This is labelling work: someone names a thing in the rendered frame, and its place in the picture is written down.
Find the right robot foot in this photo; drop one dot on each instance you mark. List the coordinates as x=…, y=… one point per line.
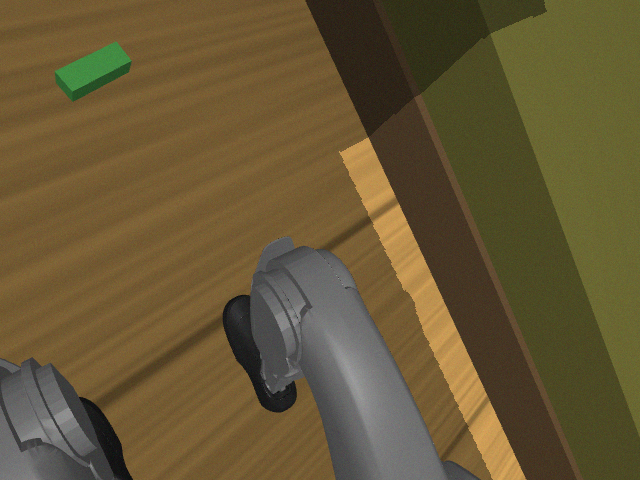
x=237, y=326

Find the bed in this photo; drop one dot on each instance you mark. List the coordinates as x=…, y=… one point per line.
x=509, y=131

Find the left robot foot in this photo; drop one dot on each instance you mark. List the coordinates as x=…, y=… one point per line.
x=107, y=439

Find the right robot hand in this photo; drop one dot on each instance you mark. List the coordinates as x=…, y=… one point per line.
x=456, y=472

